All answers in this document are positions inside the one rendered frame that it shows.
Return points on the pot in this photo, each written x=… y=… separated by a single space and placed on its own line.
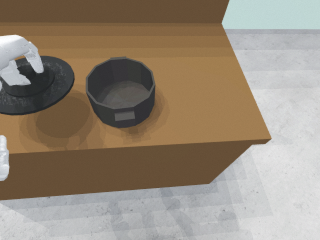
x=121 y=91

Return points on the lid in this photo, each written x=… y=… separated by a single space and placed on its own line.
x=45 y=90

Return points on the left robot forearm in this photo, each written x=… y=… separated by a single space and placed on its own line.
x=4 y=62

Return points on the left robot upper arm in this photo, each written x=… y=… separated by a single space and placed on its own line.
x=4 y=158

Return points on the table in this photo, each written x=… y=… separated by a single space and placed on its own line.
x=204 y=115

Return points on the robot left hand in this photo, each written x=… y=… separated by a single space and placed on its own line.
x=16 y=46

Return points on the knob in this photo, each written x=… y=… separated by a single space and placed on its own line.
x=27 y=71

